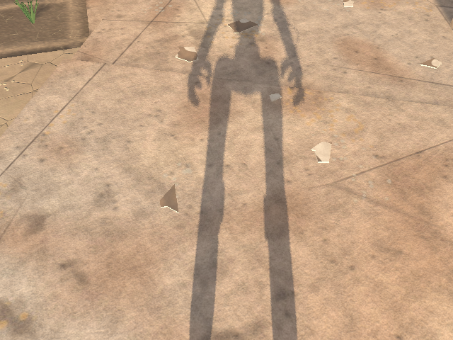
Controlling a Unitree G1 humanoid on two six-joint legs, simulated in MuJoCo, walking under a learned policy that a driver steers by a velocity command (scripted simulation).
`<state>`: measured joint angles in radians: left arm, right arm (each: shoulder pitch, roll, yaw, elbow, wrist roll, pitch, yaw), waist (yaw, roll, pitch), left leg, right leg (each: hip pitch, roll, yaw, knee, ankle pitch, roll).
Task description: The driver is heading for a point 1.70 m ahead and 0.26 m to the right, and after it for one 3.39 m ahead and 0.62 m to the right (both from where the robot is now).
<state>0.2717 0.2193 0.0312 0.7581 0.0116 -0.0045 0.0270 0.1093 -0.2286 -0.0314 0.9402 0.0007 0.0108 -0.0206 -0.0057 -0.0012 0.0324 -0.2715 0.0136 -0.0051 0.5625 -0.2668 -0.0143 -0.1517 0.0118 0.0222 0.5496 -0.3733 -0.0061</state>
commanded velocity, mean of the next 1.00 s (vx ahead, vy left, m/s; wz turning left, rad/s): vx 0.17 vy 0.00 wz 0.00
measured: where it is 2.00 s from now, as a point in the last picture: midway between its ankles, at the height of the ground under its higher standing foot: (227, 265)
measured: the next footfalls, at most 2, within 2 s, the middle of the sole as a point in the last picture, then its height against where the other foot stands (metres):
right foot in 1.20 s outside the picture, level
left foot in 1.74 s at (187, 266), level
